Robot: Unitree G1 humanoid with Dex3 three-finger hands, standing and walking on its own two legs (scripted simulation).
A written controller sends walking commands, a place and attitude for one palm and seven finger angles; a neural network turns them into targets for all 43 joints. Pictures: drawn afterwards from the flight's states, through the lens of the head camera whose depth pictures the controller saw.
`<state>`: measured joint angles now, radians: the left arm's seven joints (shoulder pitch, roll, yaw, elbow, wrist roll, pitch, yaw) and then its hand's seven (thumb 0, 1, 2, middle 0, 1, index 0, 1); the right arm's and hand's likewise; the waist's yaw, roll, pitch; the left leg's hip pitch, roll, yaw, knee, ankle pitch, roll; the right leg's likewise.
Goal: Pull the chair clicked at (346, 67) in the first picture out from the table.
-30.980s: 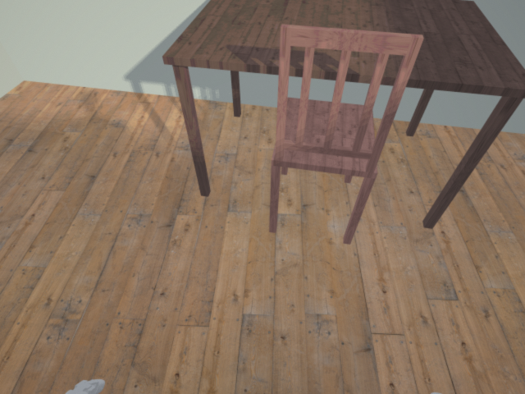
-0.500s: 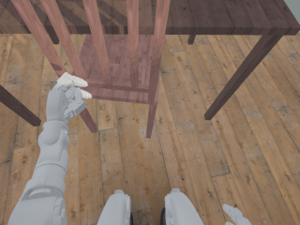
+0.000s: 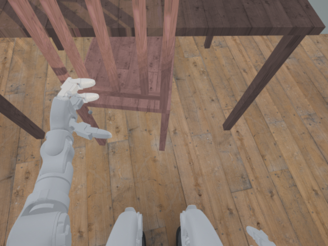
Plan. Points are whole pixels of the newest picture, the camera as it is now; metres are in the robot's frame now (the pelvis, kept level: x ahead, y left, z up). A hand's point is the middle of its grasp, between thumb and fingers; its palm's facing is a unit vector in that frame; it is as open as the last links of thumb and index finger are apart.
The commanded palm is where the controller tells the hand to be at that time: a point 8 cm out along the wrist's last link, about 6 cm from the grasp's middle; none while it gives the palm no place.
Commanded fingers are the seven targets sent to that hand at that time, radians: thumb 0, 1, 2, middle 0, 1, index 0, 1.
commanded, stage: open the thumb and straighten the fingers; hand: left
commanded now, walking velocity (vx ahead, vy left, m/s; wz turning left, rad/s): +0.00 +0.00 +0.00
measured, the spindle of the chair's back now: (106, 52) +0.59 +0.14 +0.06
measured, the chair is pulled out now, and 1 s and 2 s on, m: -0.07 -0.07 -0.07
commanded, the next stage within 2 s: draw the fingers out of the gap in 0.28 s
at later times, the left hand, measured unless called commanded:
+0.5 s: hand (90, 111) +0.44 +0.18 +0.02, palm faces +0.02 -1.00 -0.07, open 17.5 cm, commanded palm +0.40 +0.23 +0.01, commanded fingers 0.00 -0.55 0.20 0.00 0.00 0.00 0.00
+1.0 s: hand (87, 143) +0.35 +0.18 +0.01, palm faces +0.00 -1.00 -0.06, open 17.5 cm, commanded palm +0.32 +0.23 +0.01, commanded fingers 0.00 -0.55 0.20 0.00 0.00 0.00 0.00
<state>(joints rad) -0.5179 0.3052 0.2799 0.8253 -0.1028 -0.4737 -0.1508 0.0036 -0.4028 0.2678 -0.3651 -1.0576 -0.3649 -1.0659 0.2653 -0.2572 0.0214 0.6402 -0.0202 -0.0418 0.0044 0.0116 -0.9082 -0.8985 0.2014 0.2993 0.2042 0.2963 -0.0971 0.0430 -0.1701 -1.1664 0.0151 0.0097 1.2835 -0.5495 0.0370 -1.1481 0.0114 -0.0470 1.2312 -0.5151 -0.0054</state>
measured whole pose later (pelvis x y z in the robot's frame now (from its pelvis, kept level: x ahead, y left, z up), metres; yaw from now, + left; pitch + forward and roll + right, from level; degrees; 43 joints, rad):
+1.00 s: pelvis +0.01 +0.00 +0.00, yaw +1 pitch +23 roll -3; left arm -0.17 0.23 0.17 0.49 -0.14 -0.44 -0.16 -0.01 -0.55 0.20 0.00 0.00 0.00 0.00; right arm 0.19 -0.25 0.02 0.58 -0.01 -0.07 0.00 0.01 -0.91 -0.90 0.20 0.30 0.20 0.30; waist -0.04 0.04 -0.17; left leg -1.12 0.00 0.00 1.28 -0.56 0.04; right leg -1.10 0.00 -0.05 1.22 -0.54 0.00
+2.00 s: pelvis +0.01 -0.01 +0.00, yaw +1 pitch +23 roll -2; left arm -0.07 0.22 0.14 0.33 -0.19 -0.40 -0.17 -0.01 -0.50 0.29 -0.06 -0.07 -0.06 -0.08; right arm 0.21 -0.25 0.01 0.59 0.00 -0.12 -0.03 0.02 -0.91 -0.90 0.20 0.30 0.20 0.30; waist -0.03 0.04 -0.18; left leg -1.13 0.00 -0.01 1.30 -0.57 0.03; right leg -1.10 0.00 -0.06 1.25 -0.55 -0.02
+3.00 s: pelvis +0.01 +0.00 +0.01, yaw +1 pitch +23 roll -2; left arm -0.17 0.20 0.13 0.44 -0.15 -0.43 -0.12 -0.01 -0.50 0.30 -0.06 -0.08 -0.06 -0.08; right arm 0.22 -0.24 0.01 0.60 -0.01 -0.09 -0.01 0.01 -0.91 -0.90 0.20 0.30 0.20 0.30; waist -0.04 0.04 -0.17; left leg -1.10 0.00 0.00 1.26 -0.56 0.03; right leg -1.08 0.00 -0.05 1.22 -0.54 -0.01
